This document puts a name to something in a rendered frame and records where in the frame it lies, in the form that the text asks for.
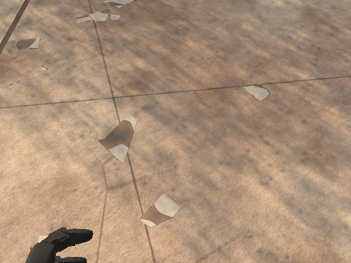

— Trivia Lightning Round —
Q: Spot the robot left hand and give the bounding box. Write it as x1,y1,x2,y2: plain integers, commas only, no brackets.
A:
25,227,93,263

